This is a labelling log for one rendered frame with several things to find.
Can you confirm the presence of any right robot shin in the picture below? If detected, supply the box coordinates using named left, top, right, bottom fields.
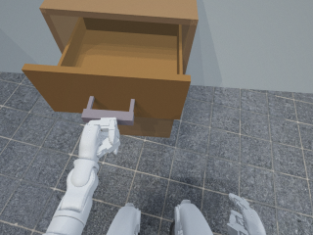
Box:
left=174, top=200, right=191, bottom=235

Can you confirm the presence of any robot left forearm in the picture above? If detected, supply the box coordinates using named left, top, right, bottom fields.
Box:
left=42, top=158, right=100, bottom=235

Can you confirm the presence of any handle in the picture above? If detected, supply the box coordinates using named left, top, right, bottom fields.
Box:
left=81, top=96, right=135, bottom=126

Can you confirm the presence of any left robot hand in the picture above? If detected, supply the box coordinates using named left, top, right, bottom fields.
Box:
left=78, top=117, right=120, bottom=163

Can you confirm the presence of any left robot thigh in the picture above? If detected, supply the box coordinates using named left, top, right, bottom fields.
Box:
left=106, top=206, right=141, bottom=235

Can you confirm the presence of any cabinet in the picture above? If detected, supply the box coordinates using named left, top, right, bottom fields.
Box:
left=39, top=0, right=199, bottom=138

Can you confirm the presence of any right robot hand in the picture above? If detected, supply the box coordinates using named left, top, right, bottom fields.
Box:
left=227, top=193, right=266, bottom=235

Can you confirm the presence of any drawer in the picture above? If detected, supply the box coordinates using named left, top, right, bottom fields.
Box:
left=22, top=17, right=191, bottom=120

